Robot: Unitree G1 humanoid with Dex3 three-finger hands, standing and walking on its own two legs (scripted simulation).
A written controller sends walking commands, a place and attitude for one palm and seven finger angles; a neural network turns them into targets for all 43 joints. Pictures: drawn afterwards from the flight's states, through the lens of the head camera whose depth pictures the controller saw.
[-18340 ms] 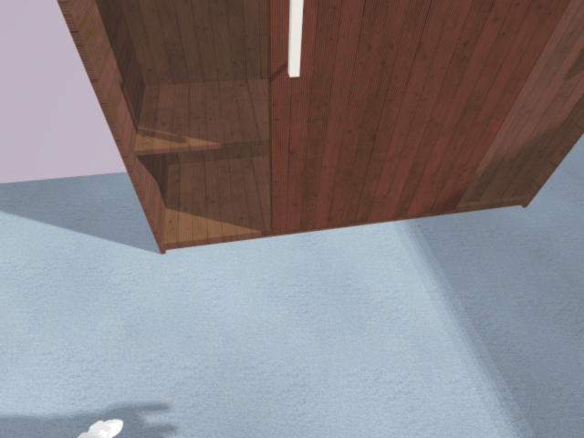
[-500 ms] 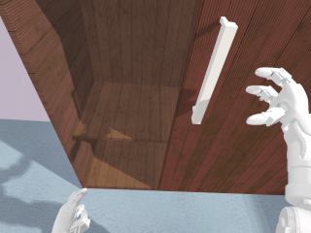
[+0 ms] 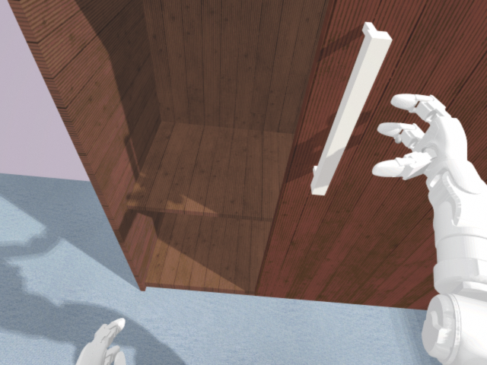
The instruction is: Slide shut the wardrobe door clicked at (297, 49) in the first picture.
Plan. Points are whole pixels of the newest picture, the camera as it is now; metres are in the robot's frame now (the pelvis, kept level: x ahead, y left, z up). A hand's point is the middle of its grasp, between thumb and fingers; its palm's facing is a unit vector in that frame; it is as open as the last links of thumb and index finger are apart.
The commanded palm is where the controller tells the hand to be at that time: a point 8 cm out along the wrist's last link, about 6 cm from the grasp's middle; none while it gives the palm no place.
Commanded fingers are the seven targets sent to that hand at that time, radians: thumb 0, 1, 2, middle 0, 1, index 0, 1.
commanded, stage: move the hooked fingers beside the handle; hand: right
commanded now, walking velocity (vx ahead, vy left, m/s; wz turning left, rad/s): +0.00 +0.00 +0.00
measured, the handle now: (339, 122) +0.49 -0.11 +0.18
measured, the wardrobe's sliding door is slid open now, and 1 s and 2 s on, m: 0.45 0.45 0.45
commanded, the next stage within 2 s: feel for the door with the fingertips in 0.80 s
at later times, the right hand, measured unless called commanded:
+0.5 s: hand (395, 139) +0.43 -0.18 +0.20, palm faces +0.01 +1.00 -0.02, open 14.0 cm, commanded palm +0.41 -0.23 +0.19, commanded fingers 0.00 0.50 -0.30 0.30 1.20 0.30 1.20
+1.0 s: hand (392, 143) +0.42 -0.18 +0.20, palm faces +0.01 +1.00 -0.03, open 14.0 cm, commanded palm +0.40 -0.22 +0.19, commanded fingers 0.00 0.50 -0.30 0.30 1.20 0.30 1.20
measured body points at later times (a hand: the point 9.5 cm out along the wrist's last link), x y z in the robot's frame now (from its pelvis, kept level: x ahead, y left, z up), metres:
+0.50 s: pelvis +0.00 +0.00 +0.00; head +0.00 +0.02 +0.45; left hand +0.12 +0.25 -0.11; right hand +0.42 -0.23 +0.20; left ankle -0.02 +0.11 -0.74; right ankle +0.00 -0.11 -0.74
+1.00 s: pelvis +0.00 +0.00 +0.00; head +0.00 +0.03 +0.45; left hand +0.12 +0.26 -0.11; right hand +0.42 -0.23 +0.20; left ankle -0.02 +0.11 -0.74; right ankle +0.00 -0.11 -0.74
